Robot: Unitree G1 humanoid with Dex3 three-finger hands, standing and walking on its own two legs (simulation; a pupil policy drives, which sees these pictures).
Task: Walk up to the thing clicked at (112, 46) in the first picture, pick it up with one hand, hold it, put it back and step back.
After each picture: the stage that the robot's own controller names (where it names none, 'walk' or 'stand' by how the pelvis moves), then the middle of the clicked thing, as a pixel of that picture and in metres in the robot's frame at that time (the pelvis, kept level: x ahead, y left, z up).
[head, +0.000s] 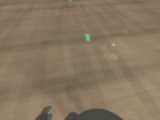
stand; (112, 46) +1.65 -0.48 -0.72
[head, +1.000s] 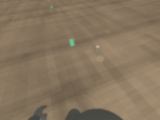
walk; (97, 48) +1.55 -0.02 -0.69
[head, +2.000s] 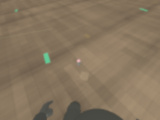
walk; (78, 62) +1.00 +0.28 -0.72
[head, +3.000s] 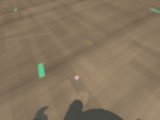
walk; (77, 79) +0.61 +0.26 -0.71
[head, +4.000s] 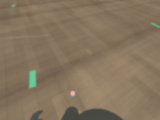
walk; (72, 94) +0.40 +0.19 -0.70
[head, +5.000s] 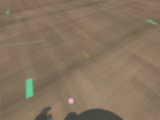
stand; (71, 101) +0.31 +0.22 -0.72
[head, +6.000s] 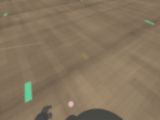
stand; (71, 105) +0.28 +0.22 -0.72
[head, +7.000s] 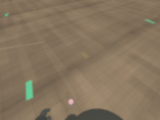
stand; (71, 102) +0.31 +0.23 -0.73
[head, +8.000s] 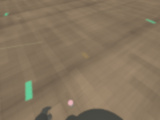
stand; (71, 103) +0.29 +0.23 -0.73
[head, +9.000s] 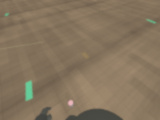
stand; (71, 103) +0.29 +0.23 -0.73
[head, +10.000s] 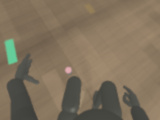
go down; (68, 71) +0.37 +0.21 -0.43
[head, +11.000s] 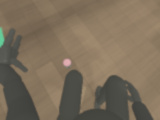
go down; (67, 63) +0.40 +0.21 -0.32
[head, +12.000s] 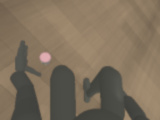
close in; (45, 59) +0.39 +0.24 -0.23
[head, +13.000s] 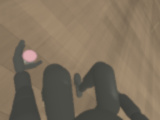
close; (29, 57) +0.39 +0.26 -0.22
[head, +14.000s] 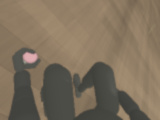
lift; (29, 58) +0.38 +0.25 -0.23
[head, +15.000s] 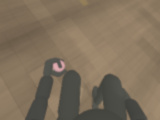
lift; (58, 67) +0.32 +0.23 -0.09
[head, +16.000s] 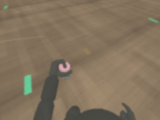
hold; (65, 71) +0.33 +0.18 +0.06
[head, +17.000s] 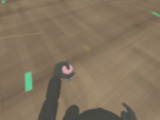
hold; (68, 73) +0.33 +0.17 +0.00
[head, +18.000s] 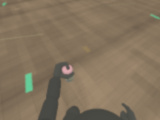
hold; (68, 73) +0.33 +0.17 +0.00
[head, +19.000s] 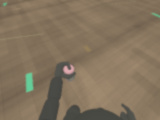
hold; (69, 73) +0.33 +0.16 +0.01
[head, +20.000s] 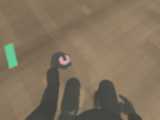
crouch; (65, 63) +0.39 +0.18 -0.09
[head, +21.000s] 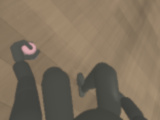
lower; (31, 52) +0.42 +0.26 -0.23
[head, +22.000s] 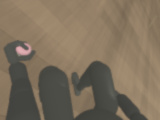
lower; (24, 52) +0.42 +0.26 -0.23
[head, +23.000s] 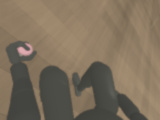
lower; (26, 52) +0.42 +0.26 -0.23
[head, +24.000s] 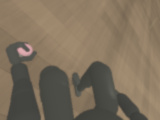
lower; (26, 53) +0.42 +0.26 -0.23
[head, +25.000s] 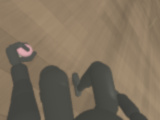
loosen; (25, 53) +0.41 +0.26 -0.23
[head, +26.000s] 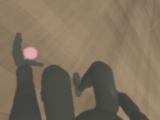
withdraw; (30, 55) +0.40 +0.24 -0.23
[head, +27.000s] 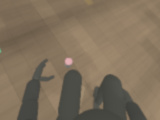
walk; (68, 63) +0.42 +0.19 -0.30
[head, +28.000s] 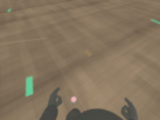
stand; (73, 100) +0.34 +0.17 -0.65
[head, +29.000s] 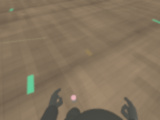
stand; (73, 98) +0.36 +0.18 -0.66
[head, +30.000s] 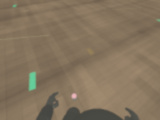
stand; (74, 97) +0.35 +0.18 -0.68
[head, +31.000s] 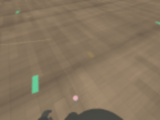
walk; (75, 99) +0.36 +0.18 -0.72
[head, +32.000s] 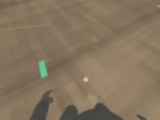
walk; (85, 80) +0.52 +0.03 -0.69
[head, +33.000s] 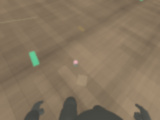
walk; (75, 63) +0.75 +0.22 -0.69
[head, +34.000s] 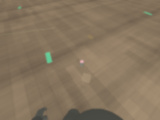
stand; (81, 63) +0.98 +0.21 -0.70
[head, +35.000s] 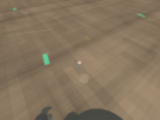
stand; (79, 64) +0.99 +0.21 -0.72
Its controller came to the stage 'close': yes
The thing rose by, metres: 0.72
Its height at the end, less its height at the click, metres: +0.00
